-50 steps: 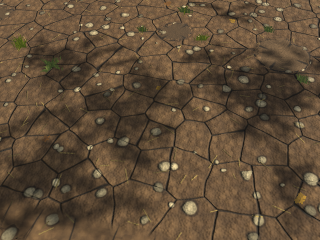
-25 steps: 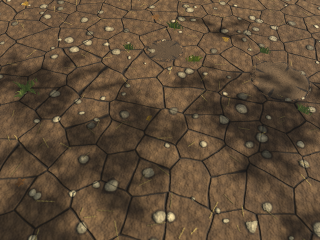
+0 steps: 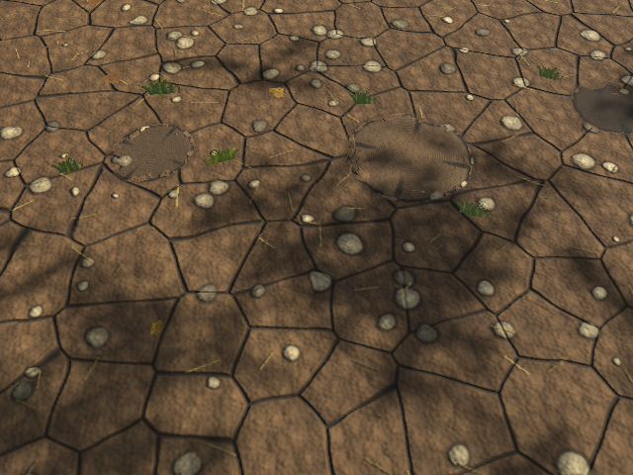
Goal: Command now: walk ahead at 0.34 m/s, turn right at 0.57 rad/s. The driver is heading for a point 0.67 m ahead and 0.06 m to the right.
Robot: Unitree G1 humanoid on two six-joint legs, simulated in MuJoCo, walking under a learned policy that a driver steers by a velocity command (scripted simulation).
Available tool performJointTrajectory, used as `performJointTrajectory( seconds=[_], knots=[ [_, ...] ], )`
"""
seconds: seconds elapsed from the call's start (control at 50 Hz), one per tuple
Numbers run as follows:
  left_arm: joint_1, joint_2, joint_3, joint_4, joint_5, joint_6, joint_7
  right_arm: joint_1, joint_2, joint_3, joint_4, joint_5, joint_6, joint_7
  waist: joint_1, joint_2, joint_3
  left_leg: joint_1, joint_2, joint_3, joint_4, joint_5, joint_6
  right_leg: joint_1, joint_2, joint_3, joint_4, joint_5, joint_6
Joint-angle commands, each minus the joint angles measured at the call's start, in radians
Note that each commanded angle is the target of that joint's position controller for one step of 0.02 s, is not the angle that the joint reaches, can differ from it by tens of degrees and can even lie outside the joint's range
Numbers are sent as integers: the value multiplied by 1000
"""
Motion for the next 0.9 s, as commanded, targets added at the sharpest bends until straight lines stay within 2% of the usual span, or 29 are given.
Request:
performJointTrajectory(
  seconds=[0.02,0.04,0.06,0.12,0.2,0.28,0.38,0.42,0.46,0.48,0.5,0.52,0.54,0.56,0.58,0.6,0.62,0.64,0.72,0.78,0.8,0.82,0.84,0.86,0.88,0.9],
  knots=[
    [99,131,33,-18,-25,-10,23,-5,-115,-21,-99,-11,-15,-6,4,52,-72,-318,43,-110,26,53,-13,290,-316,366,-270,720,-172],
    [80,112,24,-25,-27,-16,24,19,-111,-21,-96,-29,7,-6,-17,30,-86,-261,44,-110,-17,61,-24,242,-281,320,-271,764,-148],
    [90,113,21,-26,-28,-23,22,22,-106,-22,-103,-35,26,-3,-25,20,-102,-243,37,-105,-49,62,-35,232,-261,304,-264,824,-138],
    [141,163,31,-26,-20,-26,22,-10,-92,-16,-131,-28,54,1,-19,-16,-134,-271,18,-86,-133,126,-56,237,-221,274,-239,944,-110],
    [203,168,29,-38,-21,-4,31,-128,-119,-14,-184,-23,68,-1,26,-60,-145,-345,9,-93,-229,206,-62,291,-202,311,-212,906,-53],
    [249,178,32,-50,-16,15,42,-218,-135,-7,-226,-15,73,-5,63,-74,-130,-397,-8,-118,-322,226,-53,370,-220,389,-181,853,-37],
    [262,165,23,-57,1,25,49,-233,-144,4,-236,-7,62,-8,78,-86,-104,-333,-41,-117,-455,180,-10,416,-242,419,-124,912,-44],
    [239,169,20,-62,4,29,49,-200,-150,5,-229,-4,56,-10,63,-88,-95,-239,-60,-113,-541,150,16,391,-239,433,-87,920,-35],
    [185,179,18,-71,-9,28,50,-112,-157,3,-204,-7,47,-14,10,-82,-99,-48,-86,-97,-730,213,46,327,-201,429,-18,902,10],
    [151,174,12,-79,-25,20,49,-48,-163,1,-189,-15,35,-20,-35,-54,-123,107,-51,-131,-861,414,68,263,-167,419,57,824,48],
    [169,126,-6,-113,-32,9,47,5,-227,-7,-198,-21,25,-31,-36,105,-225,295,180,-355,-866,847,137,160,-89,354,248,429,91],
    [290,113,1,-91,-27,26,51,-35,-251,-5,-209,6,42,-26,26,233,-279,313,372,-562,-840,1232,314,56,101,247,421,-431,117],
    [309,147,6,-57,10,43,55,-26,-200,9,-201,20,49,-18,39,110,-250,237,362,-569,-845,1133,350,43,55,273,524,-472,120],
    [270,140,3,-45,8,55,52,-88,-169,16,-207,11,52,-17,45,99,-179,154,317,-514,-883,894,341,19,29,270,555,-411,129],
    [221,140,1,-46,4,65,49,-147,-132,29,-218,0,58,-16,50,65,-121,77,236,-421,-937,684,278,31,5,271,511,-347,143],
    [196,133,-2,-50,-2,73,40,-179,-126,36,-219,-8,60,-17,58,114,-93,39,179,-355,-971,564,229,51,-11,263,442,-301,157],
    [207,122,-8,-38,-6,78,32,-184,-134,36,-211,-16,61,-19,60,152,-87,21,128,-296,-980,532,203,85,-7,233,390,-273,172],
    [209,113,-15,-29,-10,79,28,-174,-142,34,-199,-17,62,-18,58,156,-97,29,105,-263,-979,510,187,109,-6,210,320,-265,180],
    [157,88,-34,-5,-11,85,35,-111,-178,25,-157,-11,64,-11,18,148,-120,86,117,-296,-979,356,191,161,-36,156,79,-236,176],
    [170,84,-42,29,-13,75,38,-126,-185,21,-146,-9,76,-6,35,145,-111,43,105,-309,-970,221,164,244,-48,125,-123,-83,146],
    [170,84,-45,39,-10,67,40,-116,-182,22,-138,-7,79,-5,39,126,-98,2,98,-308,-971,174,133,292,-59,140,-219,-6,131],
    [151,105,-46,37,1,56,43,-101,-172,23,-133,-5,78,-4,30,92,-90,-43,90,-312,-972,126,91,329,-107,211,-253,29,115],
    [129,143,-43,32,10,44,46,-92,-155,26,-136,1,75,0,8,23,-85,-59,52,-277,-948,89,56,303,-189,314,-274,-7,90],
    [88,138,-47,49,-4,38,42,-102,-136,28,-129,7,77,5,-19,-75,-34,38,-15,-198,-941,133,42,134,-206,332,-292,-82,73],
    [71,100,-59,52,-5,28,39,-105,-139,28,-111,4,77,5,-19,-72,-36,132,-14,-193,-913,205,38,74,-205,335,-326,-127,82],
    [74,97,-62,66,-7,19,40,-89,-136,27,-92,2,75,5,-22,-75,-35,170,-6,-195,-905,245,43,59,-194,320,-337,-128,95]
  ],
)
